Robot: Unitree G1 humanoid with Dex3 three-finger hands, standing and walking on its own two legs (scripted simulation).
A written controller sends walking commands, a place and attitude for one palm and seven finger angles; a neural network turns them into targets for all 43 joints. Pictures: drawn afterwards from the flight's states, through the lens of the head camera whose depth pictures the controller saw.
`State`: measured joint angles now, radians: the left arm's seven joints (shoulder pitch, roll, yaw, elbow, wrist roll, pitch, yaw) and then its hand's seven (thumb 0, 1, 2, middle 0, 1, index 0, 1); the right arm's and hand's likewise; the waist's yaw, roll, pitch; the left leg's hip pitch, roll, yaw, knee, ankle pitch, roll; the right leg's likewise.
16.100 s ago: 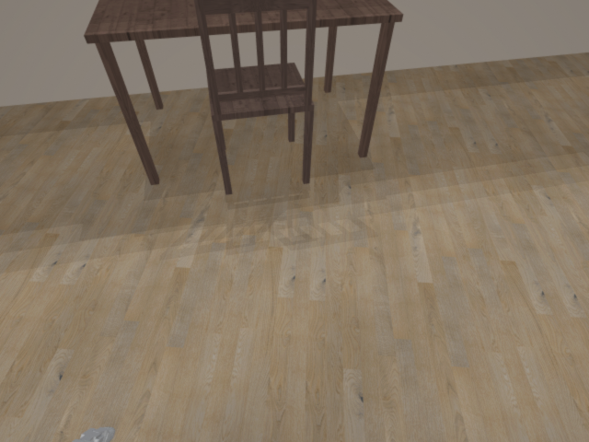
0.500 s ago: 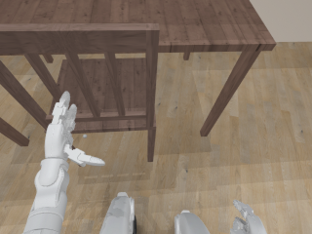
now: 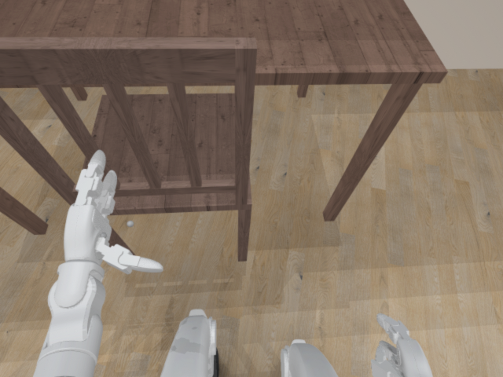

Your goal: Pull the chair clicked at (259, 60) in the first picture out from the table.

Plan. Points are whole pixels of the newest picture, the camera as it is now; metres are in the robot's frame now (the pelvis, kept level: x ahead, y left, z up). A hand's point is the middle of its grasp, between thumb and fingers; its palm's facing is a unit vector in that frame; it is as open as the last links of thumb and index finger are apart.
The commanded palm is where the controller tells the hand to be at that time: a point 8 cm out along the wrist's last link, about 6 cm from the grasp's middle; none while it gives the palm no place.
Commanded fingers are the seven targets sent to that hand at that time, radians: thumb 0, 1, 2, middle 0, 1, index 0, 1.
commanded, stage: aim the fingers beside a spindle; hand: left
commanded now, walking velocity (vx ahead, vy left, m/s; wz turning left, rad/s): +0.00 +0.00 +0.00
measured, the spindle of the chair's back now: (138, 143) +0.49 +0.22 +0.02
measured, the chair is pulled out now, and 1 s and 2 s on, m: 0.00 0.00 0.00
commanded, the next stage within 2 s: push the fingers through the gap in 0.04 s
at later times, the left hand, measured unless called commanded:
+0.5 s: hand (137, 204) +0.37 +0.20 +0.03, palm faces +0.09 -1.00 -0.03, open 17.0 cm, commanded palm +0.35 +0.25 +0.03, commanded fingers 0.00 -0.50 0.30 -0.06 -0.08 -0.06 -0.08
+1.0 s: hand (136, 180) +0.42 +0.21 +0.03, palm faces +0.11 -0.99 -0.03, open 17.0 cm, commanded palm +0.40 +0.25 +0.03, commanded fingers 0.00 -0.50 0.30 -0.06 -0.08 -0.06 -0.08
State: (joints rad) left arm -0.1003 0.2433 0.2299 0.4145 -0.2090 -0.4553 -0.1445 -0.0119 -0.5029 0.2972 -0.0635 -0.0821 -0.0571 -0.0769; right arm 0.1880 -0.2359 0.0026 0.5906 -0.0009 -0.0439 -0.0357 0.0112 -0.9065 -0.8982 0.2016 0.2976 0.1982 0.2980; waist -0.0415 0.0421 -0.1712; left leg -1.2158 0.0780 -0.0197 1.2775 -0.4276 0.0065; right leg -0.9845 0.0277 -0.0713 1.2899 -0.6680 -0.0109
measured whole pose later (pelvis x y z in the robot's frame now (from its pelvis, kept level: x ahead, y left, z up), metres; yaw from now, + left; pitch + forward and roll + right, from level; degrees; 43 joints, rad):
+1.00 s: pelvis +0.00 +0.01 +0.00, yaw -1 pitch +23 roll -5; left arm -0.45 0.32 0.32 0.75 -0.16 -0.46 -0.14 -0.01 -0.50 0.30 -0.06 -0.08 -0.06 -0.08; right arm 0.25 -0.25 0.01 0.64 -0.01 0.01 -0.02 0.01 -0.91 -0.90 0.20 0.30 0.20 0.30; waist -0.08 0.04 -0.17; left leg -1.27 0.08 -0.02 1.29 -0.43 0.02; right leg -1.04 0.03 -0.07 1.29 -0.66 0.00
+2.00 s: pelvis +0.00 +0.00 -0.01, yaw -1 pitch +25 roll -4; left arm -0.60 0.36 0.37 0.90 -0.12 -0.49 -0.14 -0.01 -0.50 0.30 -0.09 -0.18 -0.09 -0.18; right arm 0.26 -0.25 0.01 0.64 -0.03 0.07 0.00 0.01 -0.91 -0.90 0.20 0.30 0.20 0.30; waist -0.11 0.05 -0.16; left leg -1.31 0.09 -0.02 1.30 -0.44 0.01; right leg -1.07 0.04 -0.07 1.31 -0.67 -0.01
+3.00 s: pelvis +0.02 +0.01 +0.00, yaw -3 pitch +25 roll -4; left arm -0.44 0.32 0.36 0.71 -0.17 -0.43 -0.10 0.02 0.73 0.77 -0.39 -1.40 -0.39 -1.44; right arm 0.27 -0.23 0.00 0.60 -0.02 0.08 0.02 0.01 -0.91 -0.90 0.20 0.30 0.20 0.30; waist -0.12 0.05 -0.17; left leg -1.25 0.10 0.02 1.26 -0.45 0.02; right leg -1.03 0.04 -0.03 1.25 -0.66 0.01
